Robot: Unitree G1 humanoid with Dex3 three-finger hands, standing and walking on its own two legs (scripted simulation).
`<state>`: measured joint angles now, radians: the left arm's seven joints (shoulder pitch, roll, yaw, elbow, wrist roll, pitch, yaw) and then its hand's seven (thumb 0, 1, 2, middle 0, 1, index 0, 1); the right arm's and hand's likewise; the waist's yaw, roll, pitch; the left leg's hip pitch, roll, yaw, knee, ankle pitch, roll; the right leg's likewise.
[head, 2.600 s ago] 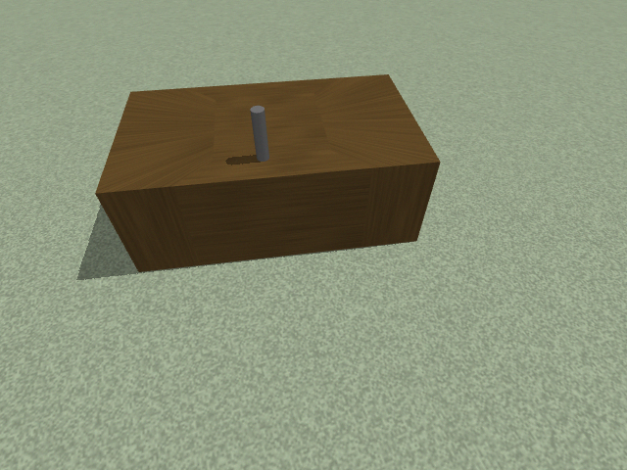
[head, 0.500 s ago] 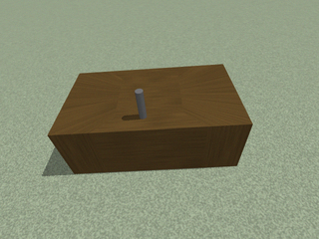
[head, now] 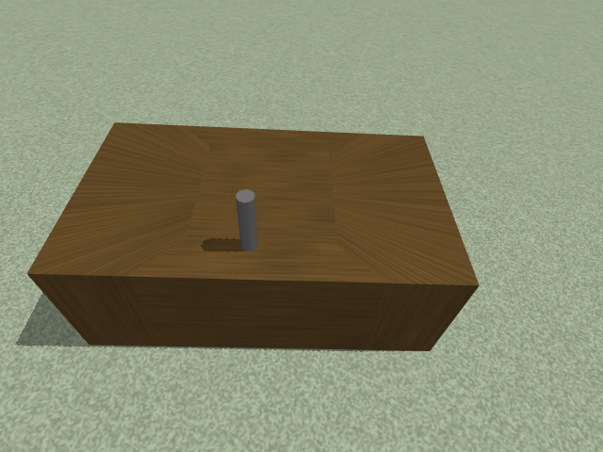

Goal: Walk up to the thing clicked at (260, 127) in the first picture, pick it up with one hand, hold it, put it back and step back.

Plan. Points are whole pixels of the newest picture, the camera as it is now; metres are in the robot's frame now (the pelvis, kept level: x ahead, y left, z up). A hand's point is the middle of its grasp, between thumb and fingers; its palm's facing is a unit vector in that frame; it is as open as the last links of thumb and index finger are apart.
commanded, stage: walk up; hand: left
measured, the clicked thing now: (247, 222) +0.71 +0.15 -0.25
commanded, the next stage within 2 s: stand in 1.92 s
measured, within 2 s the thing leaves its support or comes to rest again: neither
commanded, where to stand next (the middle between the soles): +0.28 -0.04 m, yaw -1 degrees
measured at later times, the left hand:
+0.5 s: hand (148, 428) +0.20 +0.23 -0.13, palm faces -0.04 -0.91 -0.41, open 7.3 cm
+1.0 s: hand (178, 358) +0.31 +0.21 -0.15, palm faces -0.05 -0.93 -0.37, open 7.3 cm
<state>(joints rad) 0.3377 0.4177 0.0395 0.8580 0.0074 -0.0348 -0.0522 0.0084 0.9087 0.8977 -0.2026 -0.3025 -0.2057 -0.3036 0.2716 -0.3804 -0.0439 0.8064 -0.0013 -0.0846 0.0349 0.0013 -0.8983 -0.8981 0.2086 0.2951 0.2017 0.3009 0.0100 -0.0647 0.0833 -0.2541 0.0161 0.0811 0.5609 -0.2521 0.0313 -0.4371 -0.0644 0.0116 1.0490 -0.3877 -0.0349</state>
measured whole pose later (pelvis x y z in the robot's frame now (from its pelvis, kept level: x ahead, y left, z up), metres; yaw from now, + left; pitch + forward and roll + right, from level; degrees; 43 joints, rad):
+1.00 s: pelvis +0.23 -0.05 +0.00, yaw -1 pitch -3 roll +0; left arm 0.14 0.37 -0.01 1.06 0.00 -0.03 0.00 0.01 0.91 0.90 -0.20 -0.30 -0.21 -0.30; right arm 0.06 -0.36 0.00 1.05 0.01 -0.01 0.01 0.00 -0.90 -0.90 0.21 0.29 0.20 0.30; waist 0.01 0.01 0.08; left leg -0.28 0.05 0.06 0.54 -0.22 0.00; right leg -0.17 -0.02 -0.03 0.54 -0.32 0.01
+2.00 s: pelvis +0.24 -0.03 +0.02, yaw -2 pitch -2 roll +0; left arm 0.10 0.35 0.00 1.17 0.02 -0.01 0.00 0.01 0.91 0.90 -0.20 -0.30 -0.20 -0.30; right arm 0.06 -0.34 -0.01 1.16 -0.01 -0.01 0.01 0.00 -0.90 -0.90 0.21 0.29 0.20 0.30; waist 0.00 0.00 0.04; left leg -0.16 0.02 0.08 0.33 -0.13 0.01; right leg -0.04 -0.04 -0.02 0.30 -0.21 0.03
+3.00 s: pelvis +0.24 -0.03 +0.02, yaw -1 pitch -2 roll +0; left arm 0.14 0.35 0.00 1.13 0.02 -0.01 -0.01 0.01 0.91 0.90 -0.20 -0.30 -0.21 -0.30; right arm 0.10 -0.34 -0.01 1.15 -0.01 -0.01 0.01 0.00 -0.90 -0.90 0.21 0.29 0.20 0.30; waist -0.01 -0.01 0.04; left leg -0.16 0.01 0.07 0.33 -0.13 0.01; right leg -0.04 -0.04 -0.03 0.30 -0.22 0.03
